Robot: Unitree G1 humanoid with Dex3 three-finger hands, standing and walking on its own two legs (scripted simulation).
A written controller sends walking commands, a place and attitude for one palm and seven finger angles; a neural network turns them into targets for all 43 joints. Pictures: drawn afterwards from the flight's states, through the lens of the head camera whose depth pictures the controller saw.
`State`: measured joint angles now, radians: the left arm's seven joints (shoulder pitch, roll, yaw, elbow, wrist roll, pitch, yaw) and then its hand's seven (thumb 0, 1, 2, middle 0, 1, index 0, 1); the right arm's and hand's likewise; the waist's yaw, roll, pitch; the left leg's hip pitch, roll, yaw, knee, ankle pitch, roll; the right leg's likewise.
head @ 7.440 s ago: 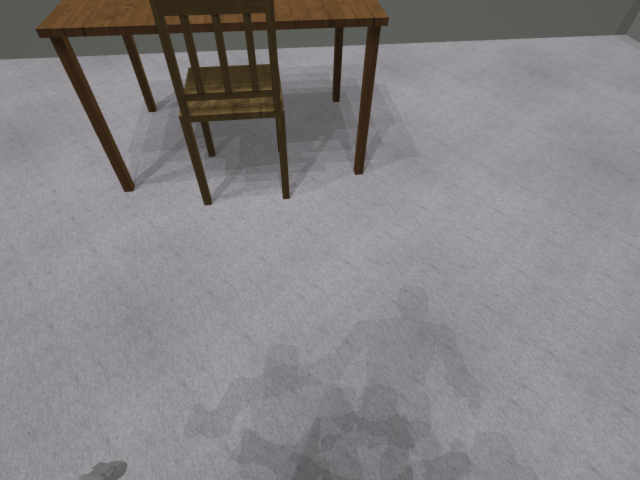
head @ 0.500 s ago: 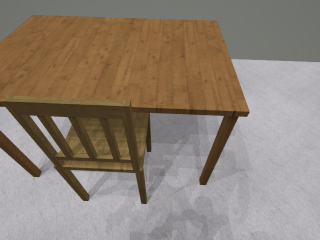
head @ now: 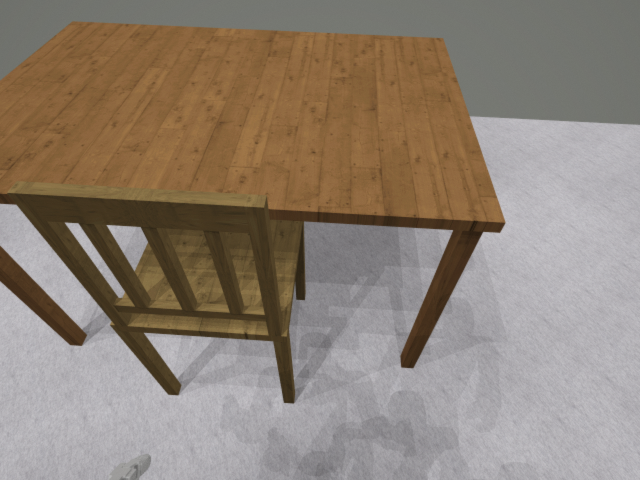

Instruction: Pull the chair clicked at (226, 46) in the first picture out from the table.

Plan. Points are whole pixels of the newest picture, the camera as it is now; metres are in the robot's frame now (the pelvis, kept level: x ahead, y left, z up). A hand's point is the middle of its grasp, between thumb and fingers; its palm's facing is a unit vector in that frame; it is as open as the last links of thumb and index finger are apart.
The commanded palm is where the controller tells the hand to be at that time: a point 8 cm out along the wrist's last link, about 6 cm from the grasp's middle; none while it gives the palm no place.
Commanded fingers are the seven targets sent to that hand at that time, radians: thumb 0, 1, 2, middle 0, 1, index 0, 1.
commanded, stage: raise the hand toward the chair's back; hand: left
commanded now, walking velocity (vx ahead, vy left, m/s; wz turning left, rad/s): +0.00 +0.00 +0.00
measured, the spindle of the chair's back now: (173, 269) +0.45 +0.31 -0.10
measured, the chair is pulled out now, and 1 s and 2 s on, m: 0.00 0.00 0.00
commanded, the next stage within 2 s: none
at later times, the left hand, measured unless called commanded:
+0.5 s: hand (158, 474) +0.14 +0.21 -0.07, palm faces +0.01 -1.00 -0.03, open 10.6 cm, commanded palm +0.12 +0.26 -0.06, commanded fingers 0.00 0.20 0.60 -0.13 -0.19 -0.13 -0.19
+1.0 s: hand (148, 450) +0.16 +0.23 -0.05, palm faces +0.00 -1.00 -0.04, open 14.9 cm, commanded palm +0.14 +0.28 -0.05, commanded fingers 0.00 -0.38 0.35 -0.07 -0.10 -0.07 -0.10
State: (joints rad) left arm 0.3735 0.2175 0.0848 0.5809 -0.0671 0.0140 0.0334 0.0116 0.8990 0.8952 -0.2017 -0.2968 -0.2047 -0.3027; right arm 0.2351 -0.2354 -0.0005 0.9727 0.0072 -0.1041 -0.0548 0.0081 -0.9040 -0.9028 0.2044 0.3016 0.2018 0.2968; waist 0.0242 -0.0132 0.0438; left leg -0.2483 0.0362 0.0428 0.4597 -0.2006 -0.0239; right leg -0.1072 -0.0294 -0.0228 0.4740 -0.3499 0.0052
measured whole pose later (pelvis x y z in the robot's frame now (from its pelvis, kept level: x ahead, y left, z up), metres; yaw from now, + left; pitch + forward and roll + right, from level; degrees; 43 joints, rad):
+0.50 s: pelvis -0.07 +0.00 -0.11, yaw +1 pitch +13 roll -4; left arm 0.36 0.24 0.19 0.05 -0.28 -0.45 -0.35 0.01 0.42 0.70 -0.15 -0.22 -0.15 -0.23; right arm 0.18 -0.22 0.00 0.57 0.01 -0.25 -0.10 0.01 -0.90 -0.90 0.20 0.30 0.20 0.30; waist 0.04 0.02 -0.13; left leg -1.06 0.07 -0.07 1.25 -0.43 -0.02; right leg -0.86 0.00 -0.09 1.25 -0.62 0.00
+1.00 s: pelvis -0.07 +0.03 -0.10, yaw +0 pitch +14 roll -4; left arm 0.37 0.25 0.17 -0.02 -0.25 -0.36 -0.25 0.00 -0.16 0.45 -0.09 -0.13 -0.10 -0.14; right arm 0.22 -0.23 0.00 0.56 0.01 -0.21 -0.08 0.01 -0.90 -0.90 0.21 0.30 0.20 0.30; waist 0.00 0.03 -0.14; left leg -1.04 0.06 -0.03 1.19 -0.41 0.02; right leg -0.84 -0.02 -0.06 1.17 -0.58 0.04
